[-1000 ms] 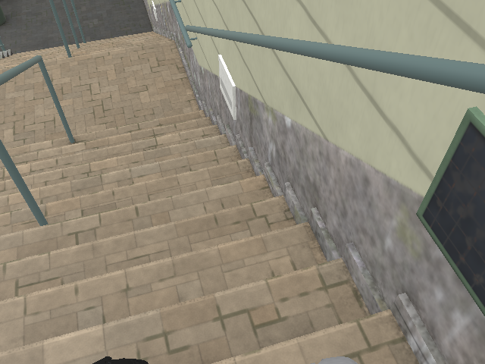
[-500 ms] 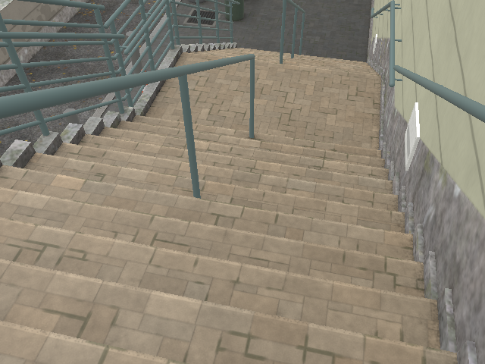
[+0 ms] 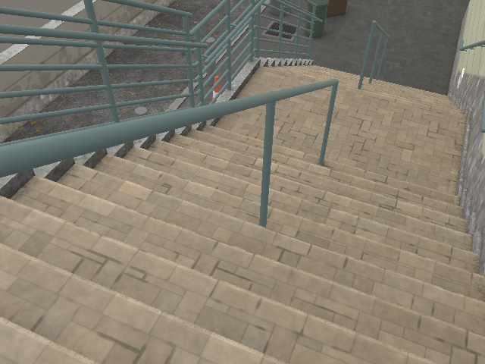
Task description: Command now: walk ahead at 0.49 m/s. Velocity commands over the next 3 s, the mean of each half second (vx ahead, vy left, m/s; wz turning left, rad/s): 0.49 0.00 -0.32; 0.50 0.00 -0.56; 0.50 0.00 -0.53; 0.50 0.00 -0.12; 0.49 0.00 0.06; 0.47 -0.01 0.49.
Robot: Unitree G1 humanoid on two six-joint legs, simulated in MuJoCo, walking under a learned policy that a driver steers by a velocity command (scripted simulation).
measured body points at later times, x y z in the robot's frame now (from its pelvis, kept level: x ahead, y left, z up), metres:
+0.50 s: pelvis +0.29 -0.03 -0.17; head +0.29 -0.03 +0.28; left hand +0.27 +0.20 -0.32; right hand +0.39 -0.27 -0.28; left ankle +0.44 +0.11 -0.80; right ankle +0.22 -0.09 -0.88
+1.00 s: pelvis +0.57 -0.02 -0.33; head +0.57 -0.03 +0.12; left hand +0.77 +0.13 -0.47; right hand +0.39 -0.17 -0.48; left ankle +0.57 +0.06 -1.04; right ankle +0.65 -0.24 -0.95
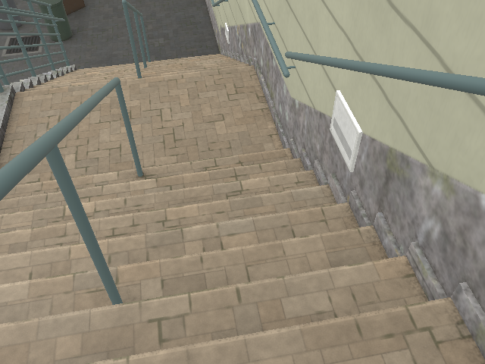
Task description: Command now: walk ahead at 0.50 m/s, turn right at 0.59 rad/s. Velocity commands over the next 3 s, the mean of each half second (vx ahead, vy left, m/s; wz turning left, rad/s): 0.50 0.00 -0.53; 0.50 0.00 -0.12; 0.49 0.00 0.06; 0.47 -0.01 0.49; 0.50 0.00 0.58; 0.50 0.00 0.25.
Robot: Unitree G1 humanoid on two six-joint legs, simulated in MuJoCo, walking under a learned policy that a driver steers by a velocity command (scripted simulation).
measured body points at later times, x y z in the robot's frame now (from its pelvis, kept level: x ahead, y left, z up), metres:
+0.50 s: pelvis +0.32 -0.08 -0.14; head +0.32 -0.09 +0.31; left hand +0.43 +0.15 -0.29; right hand +0.22 -0.30 -0.29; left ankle +0.26 +0.09 -0.72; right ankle +0.29 -0.16 -0.88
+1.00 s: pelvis +0.62 -0.08 -0.32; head +0.62 -0.08 +0.13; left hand +0.78 +0.13 -0.46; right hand +0.47 -0.28 -0.47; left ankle +0.61 +0.00 -1.04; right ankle +0.67 -0.25 -0.92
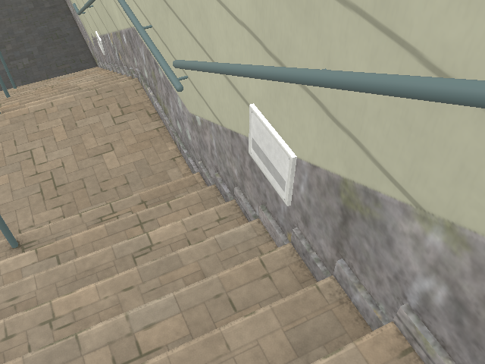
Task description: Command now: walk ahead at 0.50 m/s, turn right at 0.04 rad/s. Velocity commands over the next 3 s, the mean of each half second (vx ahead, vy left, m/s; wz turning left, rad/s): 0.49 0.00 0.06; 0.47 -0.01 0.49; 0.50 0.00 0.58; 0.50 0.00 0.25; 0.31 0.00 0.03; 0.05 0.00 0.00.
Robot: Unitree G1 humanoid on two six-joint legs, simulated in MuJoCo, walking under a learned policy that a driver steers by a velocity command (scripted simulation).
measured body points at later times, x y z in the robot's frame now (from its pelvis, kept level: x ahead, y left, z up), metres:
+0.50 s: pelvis +0.30 -0.07 -0.17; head +0.32 -0.08 +0.28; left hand +0.41 +0.16 -0.30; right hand +0.23 -0.30 -0.32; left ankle +0.17 +0.07 -0.67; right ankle +0.36 -0.16 -0.89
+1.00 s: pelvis +0.55 +0.04 -0.30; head +0.57 +0.06 +0.15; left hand +0.32 +0.16 -0.43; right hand +0.80 -0.12 -0.41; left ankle +0.58 +0.16 -1.05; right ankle +0.38 -0.16 -0.84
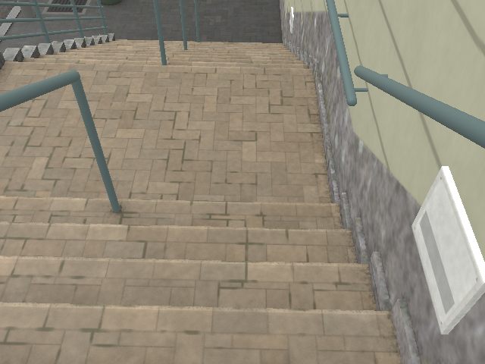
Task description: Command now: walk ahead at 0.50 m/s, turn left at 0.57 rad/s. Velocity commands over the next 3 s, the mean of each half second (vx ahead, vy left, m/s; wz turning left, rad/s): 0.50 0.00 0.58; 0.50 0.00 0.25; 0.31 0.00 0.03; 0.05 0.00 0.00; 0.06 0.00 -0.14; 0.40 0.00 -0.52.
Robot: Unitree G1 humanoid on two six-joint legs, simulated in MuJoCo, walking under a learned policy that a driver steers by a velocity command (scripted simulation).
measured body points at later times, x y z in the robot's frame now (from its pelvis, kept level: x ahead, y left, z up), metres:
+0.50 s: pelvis +0.30 -0.02 -0.20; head +0.30 -0.02 +0.25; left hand +0.34 +0.24 -0.32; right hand +0.31 -0.26 -0.34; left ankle +0.15 +0.09 -0.65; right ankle +0.34 -0.10 -0.93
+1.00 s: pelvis +0.56 +0.10 -0.31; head +0.58 +0.12 +0.14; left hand +0.29 +0.14 -0.42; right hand +0.85 +0.05 -0.41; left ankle +0.65 +0.25 -1.05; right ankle +0.35 -0.10 -0.91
